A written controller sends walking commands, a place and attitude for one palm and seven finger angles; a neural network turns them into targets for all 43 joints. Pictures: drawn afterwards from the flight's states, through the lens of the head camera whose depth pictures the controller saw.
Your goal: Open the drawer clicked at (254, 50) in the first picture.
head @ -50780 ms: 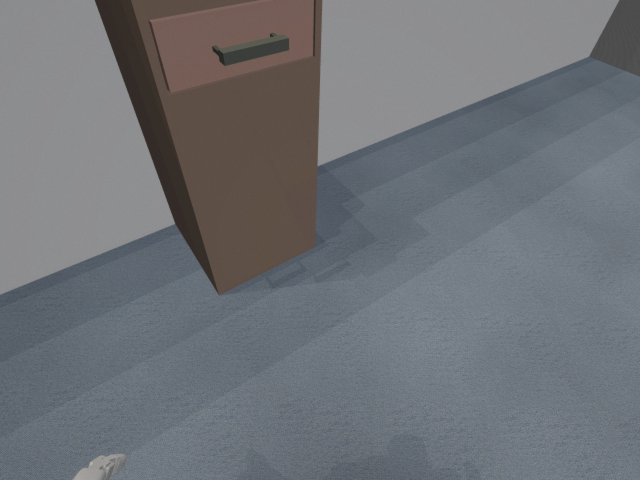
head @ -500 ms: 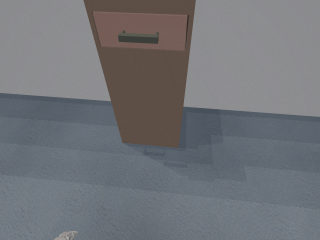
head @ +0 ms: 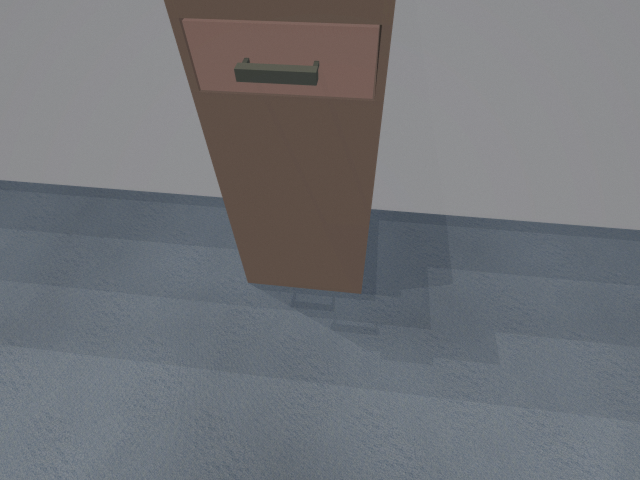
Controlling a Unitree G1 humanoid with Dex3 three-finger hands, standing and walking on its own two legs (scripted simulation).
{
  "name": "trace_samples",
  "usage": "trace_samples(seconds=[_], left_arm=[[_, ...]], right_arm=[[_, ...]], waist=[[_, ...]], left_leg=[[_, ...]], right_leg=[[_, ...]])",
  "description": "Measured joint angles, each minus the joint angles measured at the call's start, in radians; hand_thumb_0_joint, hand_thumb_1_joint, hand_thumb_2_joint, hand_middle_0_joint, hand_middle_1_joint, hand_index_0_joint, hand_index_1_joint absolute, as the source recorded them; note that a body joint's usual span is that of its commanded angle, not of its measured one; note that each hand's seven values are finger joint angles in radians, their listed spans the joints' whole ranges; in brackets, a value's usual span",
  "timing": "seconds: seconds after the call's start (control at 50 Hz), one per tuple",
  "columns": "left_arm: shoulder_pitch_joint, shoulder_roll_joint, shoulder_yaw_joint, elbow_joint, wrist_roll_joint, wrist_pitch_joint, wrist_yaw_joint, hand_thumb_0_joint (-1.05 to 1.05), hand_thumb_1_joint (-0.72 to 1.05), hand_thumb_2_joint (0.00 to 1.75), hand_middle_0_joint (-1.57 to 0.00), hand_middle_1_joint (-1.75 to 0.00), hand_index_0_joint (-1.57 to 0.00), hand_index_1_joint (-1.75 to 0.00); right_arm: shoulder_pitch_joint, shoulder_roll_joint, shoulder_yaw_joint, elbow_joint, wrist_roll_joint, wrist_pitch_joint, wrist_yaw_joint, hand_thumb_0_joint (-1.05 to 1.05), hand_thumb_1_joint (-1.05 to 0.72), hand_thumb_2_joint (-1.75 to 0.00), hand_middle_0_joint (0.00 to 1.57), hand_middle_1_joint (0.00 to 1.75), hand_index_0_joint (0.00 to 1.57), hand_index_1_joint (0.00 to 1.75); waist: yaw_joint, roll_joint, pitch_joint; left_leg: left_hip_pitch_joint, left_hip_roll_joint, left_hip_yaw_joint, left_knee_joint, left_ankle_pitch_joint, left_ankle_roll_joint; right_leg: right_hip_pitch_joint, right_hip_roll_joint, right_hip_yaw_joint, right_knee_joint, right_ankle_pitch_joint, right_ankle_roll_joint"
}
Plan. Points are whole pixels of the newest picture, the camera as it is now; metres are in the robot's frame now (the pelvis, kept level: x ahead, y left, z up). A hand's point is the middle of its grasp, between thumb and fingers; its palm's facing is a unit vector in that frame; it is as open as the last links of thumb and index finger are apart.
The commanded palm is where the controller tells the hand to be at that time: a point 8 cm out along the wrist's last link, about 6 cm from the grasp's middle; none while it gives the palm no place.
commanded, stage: look to check the result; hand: left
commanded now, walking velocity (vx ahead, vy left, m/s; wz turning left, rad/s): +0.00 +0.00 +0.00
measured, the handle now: (278, 68) +0.83 +0.13 +0.09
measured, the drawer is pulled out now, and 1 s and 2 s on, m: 0.00 0.00 0.00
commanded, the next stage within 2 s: take the last steps up to it in 0.16 s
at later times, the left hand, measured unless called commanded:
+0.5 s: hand out of the picture +0.06 +0.21 -0.17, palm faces -0.02 -0.96 -0.26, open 7.4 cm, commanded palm none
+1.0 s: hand (248, 459) +0.18 +0.13 -0.18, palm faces +0.02 -0.98 -0.22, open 7.4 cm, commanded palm none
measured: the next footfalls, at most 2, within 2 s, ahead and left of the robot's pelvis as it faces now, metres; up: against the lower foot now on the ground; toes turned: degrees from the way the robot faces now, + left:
right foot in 0.84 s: +0.15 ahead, -0.11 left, +0.00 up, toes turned -7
left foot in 1.30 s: +0.39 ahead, +0.05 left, +0.00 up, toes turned +1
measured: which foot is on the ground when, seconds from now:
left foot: down 0.00-0.84, up 0.86-1.00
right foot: down 0.00-0.70, up 0.72-0.82, down 0.84-1.00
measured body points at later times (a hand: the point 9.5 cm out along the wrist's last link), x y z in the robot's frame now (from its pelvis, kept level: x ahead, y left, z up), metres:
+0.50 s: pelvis +0.02 +0.00 -0.01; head +0.03 +0.00 +0.44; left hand +0.06 +0.27 -0.15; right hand +0.05 -0.26 -0.16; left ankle +0.01 +0.13 -0.75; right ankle -0.03 -0.09 -0.75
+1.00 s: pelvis +0.15 -0.05 -0.02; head +0.18 -0.06 +0.43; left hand +0.18 +0.18 -0.17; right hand +0.08 -0.27 -0.18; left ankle +0.10 +0.09 -0.67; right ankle +0.11 -0.11 -0.75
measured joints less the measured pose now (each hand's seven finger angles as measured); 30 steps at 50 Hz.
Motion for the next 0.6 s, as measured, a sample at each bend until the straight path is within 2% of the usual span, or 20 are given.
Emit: trace_samples(seconds=[0.34, 0.5, 0.6], left_arm=[[-0.004, -0.013, -0.004, -0.010, 0.000, -0.004, 0.003, 0.01, 0.90, 0.90, -0.21, -0.30, -0.20, -0.29], [0.076, -0.067, -0.002, 0.000, 0.005, 0.017, -0.013, 0.00, 0.90, 0.90, -0.21, -0.30, -0.20, -0.29], [0.138, -0.104, 0.010, 0.010, 0.006, 0.014, -0.023, 0.00, 0.90, 0.90, -0.21, -0.30, -0.20, -0.29]], right_arm=[[0.003, -0.003, 0.000, 0.002, -0.002, 0.000, -0.004, 0.01, -0.91, -0.90, 0.20, 0.30, 0.20, 0.30], [0.089, 0.064, 0.002, 0.019, -0.018, 0.007, 0.005, 0.00, -0.91, -0.90, 0.20, 0.30, 0.20, 0.30], [0.162, 0.117, -0.001, 0.032, -0.017, -0.005, 0.003, 0.01, -0.91, -0.90, 0.20, 0.30, 0.20, 0.30]], waist=[[-0.003, -0.019, -0.014], [-0.003, -0.027, -0.046], [-0.004, -0.036, -0.038]], left_leg=[[0.012, 0.003, 0.002, -0.005, -0.006, -0.003], [-0.007, 0.006, 0.020, 0.106, -0.100, 0.000], [-0.018, 0.002, 0.030, 0.178, -0.171, 0.004]], right_leg=[[0.015, 0.002, 0.002, -0.013, -0.001, -0.001], [-0.007, 0.003, 0.020, 0.092, -0.085, -0.003], [-0.026, -0.002, 0.030, 0.174, -0.159, -0.003]])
